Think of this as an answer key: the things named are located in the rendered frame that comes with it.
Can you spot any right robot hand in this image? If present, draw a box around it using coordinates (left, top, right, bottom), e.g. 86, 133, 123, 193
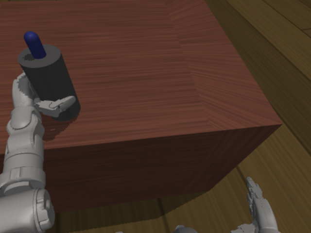
230, 177, 278, 233

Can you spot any left robot arm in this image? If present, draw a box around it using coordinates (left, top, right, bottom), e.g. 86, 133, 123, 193
0, 106, 55, 233

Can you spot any bottle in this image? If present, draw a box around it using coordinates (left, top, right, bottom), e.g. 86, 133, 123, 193
17, 31, 81, 121

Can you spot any left robot hand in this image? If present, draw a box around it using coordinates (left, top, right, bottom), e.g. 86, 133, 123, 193
12, 71, 76, 117

